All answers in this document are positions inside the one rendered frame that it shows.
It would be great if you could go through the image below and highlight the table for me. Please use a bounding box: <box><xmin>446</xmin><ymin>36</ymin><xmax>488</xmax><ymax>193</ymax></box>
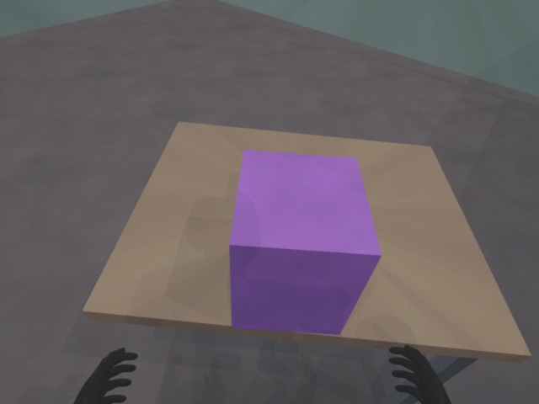
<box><xmin>82</xmin><ymin>122</ymin><xmax>531</xmax><ymax>404</ymax></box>

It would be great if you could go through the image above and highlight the carton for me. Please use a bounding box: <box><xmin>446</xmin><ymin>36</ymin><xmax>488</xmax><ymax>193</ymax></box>
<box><xmin>229</xmin><ymin>150</ymin><xmax>382</xmax><ymax>335</ymax></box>

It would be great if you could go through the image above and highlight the robot right hand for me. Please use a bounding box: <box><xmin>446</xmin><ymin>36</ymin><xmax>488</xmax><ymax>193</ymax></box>
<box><xmin>389</xmin><ymin>345</ymin><xmax>451</xmax><ymax>404</ymax></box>

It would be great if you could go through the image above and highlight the robot left hand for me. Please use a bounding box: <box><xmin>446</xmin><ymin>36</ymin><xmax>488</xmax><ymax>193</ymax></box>
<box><xmin>73</xmin><ymin>348</ymin><xmax>138</xmax><ymax>404</ymax></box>

